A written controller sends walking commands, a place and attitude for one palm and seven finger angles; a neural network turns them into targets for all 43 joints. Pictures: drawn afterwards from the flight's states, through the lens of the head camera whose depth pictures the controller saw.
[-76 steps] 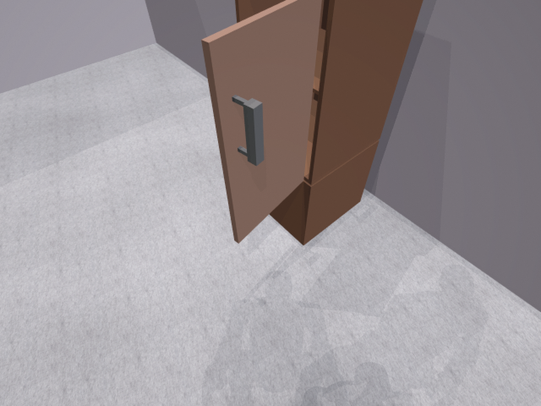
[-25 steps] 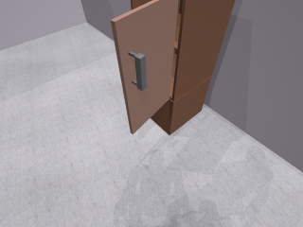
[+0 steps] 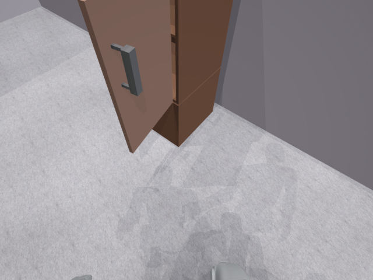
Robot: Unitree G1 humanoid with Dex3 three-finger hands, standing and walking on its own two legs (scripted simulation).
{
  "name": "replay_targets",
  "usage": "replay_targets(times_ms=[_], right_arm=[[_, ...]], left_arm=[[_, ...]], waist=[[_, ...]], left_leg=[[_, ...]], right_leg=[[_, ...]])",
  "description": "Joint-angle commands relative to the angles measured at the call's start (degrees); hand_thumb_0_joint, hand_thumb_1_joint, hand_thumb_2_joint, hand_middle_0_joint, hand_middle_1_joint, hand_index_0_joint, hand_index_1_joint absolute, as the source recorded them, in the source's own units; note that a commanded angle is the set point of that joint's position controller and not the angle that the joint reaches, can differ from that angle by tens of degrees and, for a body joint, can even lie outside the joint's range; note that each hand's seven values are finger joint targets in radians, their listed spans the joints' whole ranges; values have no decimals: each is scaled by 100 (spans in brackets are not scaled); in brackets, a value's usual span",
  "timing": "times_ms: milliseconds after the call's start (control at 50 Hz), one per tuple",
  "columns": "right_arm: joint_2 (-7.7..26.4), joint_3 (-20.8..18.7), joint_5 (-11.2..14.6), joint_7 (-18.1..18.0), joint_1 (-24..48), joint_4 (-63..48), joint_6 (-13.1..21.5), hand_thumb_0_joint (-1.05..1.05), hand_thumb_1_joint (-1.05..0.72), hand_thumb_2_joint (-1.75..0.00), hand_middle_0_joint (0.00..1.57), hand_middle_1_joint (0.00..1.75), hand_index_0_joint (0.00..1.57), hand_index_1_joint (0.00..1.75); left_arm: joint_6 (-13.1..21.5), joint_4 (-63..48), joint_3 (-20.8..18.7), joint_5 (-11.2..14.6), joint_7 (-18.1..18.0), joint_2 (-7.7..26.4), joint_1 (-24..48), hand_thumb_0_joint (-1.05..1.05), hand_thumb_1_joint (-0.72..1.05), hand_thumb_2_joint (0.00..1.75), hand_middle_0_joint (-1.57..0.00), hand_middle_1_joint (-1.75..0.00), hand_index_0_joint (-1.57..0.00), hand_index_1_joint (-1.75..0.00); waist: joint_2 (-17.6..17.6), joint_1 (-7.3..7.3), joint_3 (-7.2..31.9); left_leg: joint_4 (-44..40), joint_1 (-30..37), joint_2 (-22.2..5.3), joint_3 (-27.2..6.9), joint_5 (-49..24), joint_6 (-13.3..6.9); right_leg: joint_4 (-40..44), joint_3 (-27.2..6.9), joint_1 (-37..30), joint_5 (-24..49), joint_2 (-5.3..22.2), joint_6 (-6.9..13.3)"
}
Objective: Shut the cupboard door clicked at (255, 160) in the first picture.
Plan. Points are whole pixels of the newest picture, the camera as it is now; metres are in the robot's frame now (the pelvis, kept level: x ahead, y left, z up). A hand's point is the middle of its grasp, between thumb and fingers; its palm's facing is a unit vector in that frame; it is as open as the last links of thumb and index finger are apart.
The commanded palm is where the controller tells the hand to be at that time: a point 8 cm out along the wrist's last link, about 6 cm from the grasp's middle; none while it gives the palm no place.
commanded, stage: walk around to get in front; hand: left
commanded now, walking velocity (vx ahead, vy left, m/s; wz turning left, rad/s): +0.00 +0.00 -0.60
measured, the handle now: (126, 70) +0.61 +0.21 +0.06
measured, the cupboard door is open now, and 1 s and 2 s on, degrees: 100 100 100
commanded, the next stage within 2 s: none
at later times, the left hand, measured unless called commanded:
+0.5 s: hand (138, 279) +0.13 +0.13 -0.18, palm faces -0.26 -0.94 -0.22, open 7.4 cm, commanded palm none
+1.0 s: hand (176, 217) +0.28 +0.05 -0.17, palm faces -0.61 -0.76 -0.24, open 7.4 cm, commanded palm none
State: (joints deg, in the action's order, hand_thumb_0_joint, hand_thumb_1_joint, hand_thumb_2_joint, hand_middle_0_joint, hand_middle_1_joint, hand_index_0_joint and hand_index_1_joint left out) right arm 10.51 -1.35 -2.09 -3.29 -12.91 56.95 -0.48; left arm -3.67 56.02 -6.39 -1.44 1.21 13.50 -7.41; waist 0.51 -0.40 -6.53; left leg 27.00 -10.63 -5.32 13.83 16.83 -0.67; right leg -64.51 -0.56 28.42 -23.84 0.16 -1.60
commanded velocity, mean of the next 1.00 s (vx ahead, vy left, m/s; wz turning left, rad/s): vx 0.00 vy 0.00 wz -0.60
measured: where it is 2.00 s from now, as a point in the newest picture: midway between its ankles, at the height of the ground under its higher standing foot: outside the picture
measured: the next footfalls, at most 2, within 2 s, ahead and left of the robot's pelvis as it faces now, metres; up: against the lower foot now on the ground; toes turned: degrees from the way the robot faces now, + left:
right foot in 0.18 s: +0.04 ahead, -0.17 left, +0.00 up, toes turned -12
left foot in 0.60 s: +0.11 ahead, +0.07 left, +0.00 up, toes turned -20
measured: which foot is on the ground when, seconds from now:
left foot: down 0.00-0.18, up 0.20-0.58, down 0.60-1.00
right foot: up 0.00-0.16, down 0.18-0.58, up 0.60-1.00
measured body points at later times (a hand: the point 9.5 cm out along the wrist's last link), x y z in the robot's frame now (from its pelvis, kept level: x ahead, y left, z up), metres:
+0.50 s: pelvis +0.03 -0.04 +0.00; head +0.11 -0.06 +0.44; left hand +0.15 +0.18 -0.16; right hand +0.09 -0.33 -0.14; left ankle +0.05 +0.10 -0.69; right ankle +0.00 -0.16 -0.74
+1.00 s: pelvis +0.06 -0.05 -0.01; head +0.11 -0.09 +0.43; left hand +0.31 +0.09 -0.15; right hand -0.10 -0.25 -0.16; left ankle +0.08 +0.08 -0.74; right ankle -0.02 -0.14 -0.73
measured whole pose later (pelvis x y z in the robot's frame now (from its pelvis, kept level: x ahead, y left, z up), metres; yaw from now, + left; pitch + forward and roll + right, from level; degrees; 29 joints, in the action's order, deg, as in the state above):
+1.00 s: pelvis +0.06 -0.05 -0.01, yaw -37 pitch +2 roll -1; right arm 12.7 -1.9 -1.8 -1.3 -17.9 53.2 -0.9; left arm -3.1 51.8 -4.4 -1.1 2.6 14.6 -5.1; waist -1.2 2.2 -6.7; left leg 32.5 -11.0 -8.9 15.0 22.1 2.1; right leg -38.4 5.1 19.7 -19.9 1.4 -1.4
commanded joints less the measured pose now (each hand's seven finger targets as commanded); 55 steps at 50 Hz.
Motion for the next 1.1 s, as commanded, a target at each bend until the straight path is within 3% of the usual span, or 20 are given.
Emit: replay_targets(times_ms=[0, 80, 140, 160, 180, 280, 460, 520, 540, 560, 580, 600, 700, 860, 940, 960, 980, 1000, 1020, 1080], right_arm=[[1007, -266, -3, -10, -159, -373, 64, 0, -90, -90, 20, 30, 20, 30], [1241, -394, -8, 97, -180, -417, 7, 0, -90, -90, 20, 30, 20, 30], [1255, -440, 77, 155, 105, -614, -33, 0, -90, -90, 20, 30, 20, 30], [813, -355, 149, 217, 225, -895, -60, 0, -90, -90, 20, 30, 20, 30], [722, -299, 150, 193, 596, -1125, -114, 0, -90, -90, 20, 30, 20, 30], [685, -303, 154, 180, 723, -986, -170, 0, -90, -90, 20, 30, 20, 30], [578, -269, 228, 127, 896, -1121, -75, 0, -90, -90, 20, 30, 20, 30], [684, -263, 248, 79, 226, -931, 0, 0, -90, -90, 20, 30, 20, 30], [904, -298, 218, 53, -130, -830, 63, 0, -90, -90, 20, 30, 20, 30], [1479, -397, 126, 43, -236, -862, 124, 0, -90, -90, 20, 30, 20, 30], [1777, -426, 86, -9, -353, -905, 76, 0, -90, -90, 20, 30, 20, 30], [1612, -348, 26, 1, -98, -1037, 32, 0, -90, -90, 20, 30, 20, 30], [1020, -186, 44, -6, 76, -1093, 111, 0, -90, -90, 20, 30, 20, 30], [1217, -317, 24, 75, -783, -706, 74, 0, -90, -90, 20, 30, 20, 30], [1361, -378, 51, 133, -650, -683, 48, 0, -90, -90, 20, 30, 20, 30], [1389, -392, 98, 165, -519, -740, 42, 0, -90, -90, 20, 30, 20, 30], [1188, -369, 179, 199, -422, -837, 32, 0, -90, -90, 20, 30, 20, 30], [732, -236, 195, 211, 61, -1169, 8, 0, -90, -90, 20, 30, 20, 30], [903, -231, 192, 129, 84, -1161, -88, 0, -90, -90, 20, 30, 20, 30], [872, -268, 165, 174, 191, -945, -174, 0, -90, -90, 20, 30, 20, 30]], left_arm=[[46, -510, 25, 8, 48, 155, 93, 0, 90, 90, -20, -30, -20, -30], [150, -598, 72, 10, 67, 183, 89, 0, 90, 90, -20, -30, -20, -30], [277, -373, -43, -8, 41, 569, -749, 0, 90, 90, -20, -30, -20, -30], [378, -317, -183, -69, -58, 1353, -1162, 0, 90, 90, -20, -30, -20, -30], [344, -242, -232, 25, -151, 1674, -1409, 0, 90, 90, -20, -30, -20, -30], [317, -633, -83, -1, -296, 962, -456, 0, 90, 90, -20, -30, -20, -30], [281, -669, -134, -51, -246, 1023, -618, 0, 90, 90, -20, -30, -20, -30], [230, -783, -123, 12, -223, 952, -218, 0, 90, 90, -20, -30, -20, -30], [213, -851, -67, 62, -207, 753, -116, 0, 90, 90, -20, -30, -20, -30], [201, -940, 1, 121, -148, 349, -307, 0, 90, 90, -20, -30, -20, -30], [188, -987, 14, 53, -104, 465, -155, 0, 90, 90, -20, -30, -20, -30], [171, -987, -20, 20, -62, 595, -149, 0, 90, 90, -20, -30, -20, -30], [112, -732, -8, -6, 83, 421, -331, 0, 90, 90, -20, -30, -20, -30], [167, -990, 159, 23, 135, 255, 495, 0, 90, 90, -20, -30, -20, -30], [231, -883, 155, 43, 114, 370, 204, 0, 90, 90, -20, -30, -20, -30], [265, -776, 120, 31, 88, 523, -253, 0, 90, 90, -20, -30, -20, -30], [322, -595, 24, -11, 7, 986, -862, 0, 90, 90, -20, -30, -20, -30], [352, -429, -152, -7, -101, 1650, -1376, 0, 90, 90, -20, -30, -20, -30], [335, -399, -117, 87, -187, 1644, -1380, 0, 90, 90, -20, -30, -20, -30], [290, -715, 15, 83, -281, 1019, -357, 0, 90, 90, -20, -30, -20, -30]], waist=[[-974, 72, 411], [-1369, 168, 639], [-480, -326, 1077], [1525, -542, 1264], [1897, -670, 1257], [1051, -137, 1136], [851, -154, 1162], [728, 224, 1202], [143, 410, 1334], [-1725, 351, 1420], [-1975, 414, 1223], [-1189, 288, 897], [-1042, -21, 767], [-1284, 392, 918], [-1230, 178, 987], [-922, -101, 1174], [62, -384, 1549], [1686, -644, 1519], [1465, -600, 1517], [1199, -135, 816]], left_leg=[[-765, 615, -1447, -659, -2419, -639], [-178, 730, -1543, -332, -2716, -462], [1381, 5, -1197, 24, -2085, 13], [2848, -1615, -445, 151, 707, 368], [3918, -2217, 27, -594, 2369, 481], [4075, -2174, -66, -1362, 927, 506], [2104, -1453, 322, -1359, 925, 457], [443, -164, 407, -1362, -51, 383], [-452, 773, 22, -1558, -594, 309], [-1103, 1464, -1578, -3243, -1134, -167], [-1079, 1032, -2402, -3879, -2121, -736], [-1029, 324, -2357, -3461, -2042, -999], [-532, 626, -1121, -1447, -3684, -410], [-214, 1297, -1332, -865, -4179, -486], [297, 827, -1425, -665, -3962, -275], [886, 443, -1328, -508, -3751, -81], [1996, -704, -1000, -123, -2464, 244], [3649, -2340, 17, -129, 1997, 565], [4174, -2465, -74, -1199, 2265, 507], [4199, -2490, -241, -1376, 998, 595]], right_leg=[[703, 201, 250, -25, 304, -103], [2168, 657, -467, 0, 151, 5], [3810, 568, -2086, 1812, 158, 196], [4301, -1653, -3142, 3840, 1578, 785], [4166, -2559, -3033, 5639, 2252, 1425], [4023, -1596, -2377, 4150, 1301, 1219], [3942, -2136, -2219, 4231, 1175, 1301], [3572, -2060, -1422, 3728, 826, 919], [3141, -1666, -775, 2811, 435, 597], [1987, -857, 366, 10, -407, 164], [703, -390, 601, -1370, -388, -43], [-84, -532, 464, -1149, -121, -57], [-822, -76, 680, 78, 59, -247], [1490, 554, 141, -76, 125, -125], [3082, 724, -1085, 448, -40, 126], [3777, 693, -1916, 1276, -30, 222], [4041, -283, -3348, 3033, 842, 556], [4052, -2359, -3893, 5713, 2326, 1332], [4031, -2193, -3527, 5670, 2430, 1670], [4196, -1391, -2607, 4419, 1437, 1225]])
